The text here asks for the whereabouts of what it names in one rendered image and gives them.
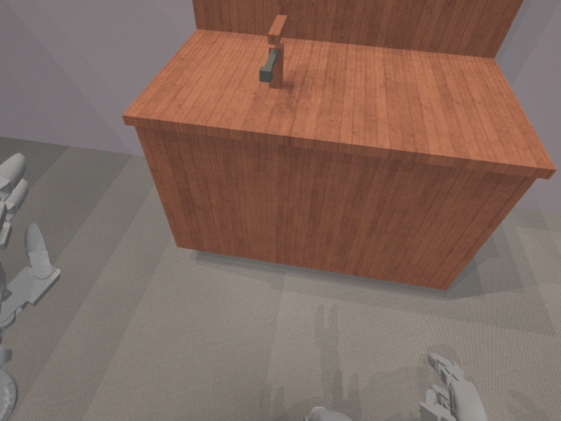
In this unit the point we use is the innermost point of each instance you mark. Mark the right robot hand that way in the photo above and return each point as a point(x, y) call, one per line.
point(461, 403)

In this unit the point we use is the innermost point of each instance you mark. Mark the counter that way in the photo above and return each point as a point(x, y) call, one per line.
point(388, 145)

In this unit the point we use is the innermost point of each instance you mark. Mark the robot left forearm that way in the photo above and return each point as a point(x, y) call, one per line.
point(8, 385)

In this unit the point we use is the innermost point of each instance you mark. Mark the robot right shin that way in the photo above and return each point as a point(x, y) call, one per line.
point(317, 409)

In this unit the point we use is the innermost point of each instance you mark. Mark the tap lever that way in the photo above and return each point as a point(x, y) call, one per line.
point(266, 72)

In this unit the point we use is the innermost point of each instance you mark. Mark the left robot hand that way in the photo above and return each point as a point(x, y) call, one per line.
point(30, 285)

